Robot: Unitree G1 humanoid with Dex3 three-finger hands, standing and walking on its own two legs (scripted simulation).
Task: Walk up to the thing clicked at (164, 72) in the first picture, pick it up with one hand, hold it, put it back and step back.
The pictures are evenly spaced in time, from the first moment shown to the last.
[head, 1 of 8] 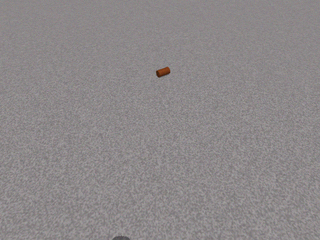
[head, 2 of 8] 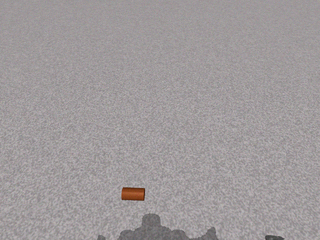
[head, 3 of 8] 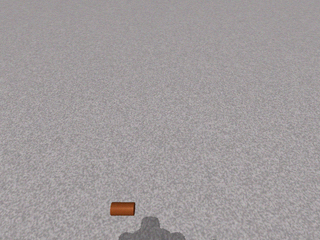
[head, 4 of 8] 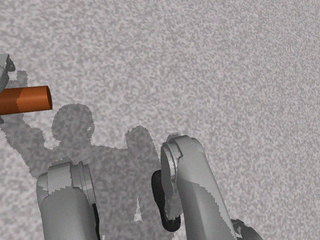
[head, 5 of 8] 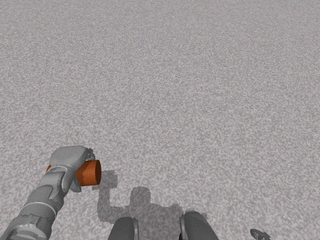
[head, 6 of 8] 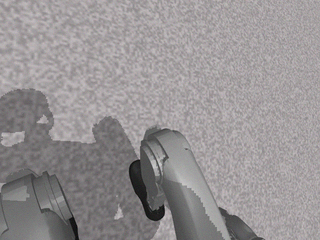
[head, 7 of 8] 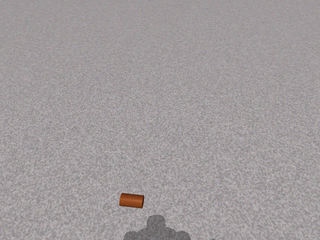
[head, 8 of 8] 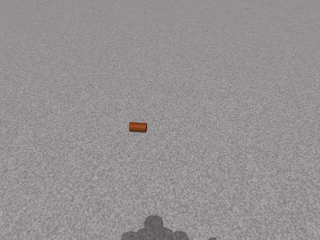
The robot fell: no
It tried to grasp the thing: yes
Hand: left
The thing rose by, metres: 0.66
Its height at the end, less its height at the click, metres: +0.00
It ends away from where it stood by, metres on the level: 0.01
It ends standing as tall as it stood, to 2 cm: yes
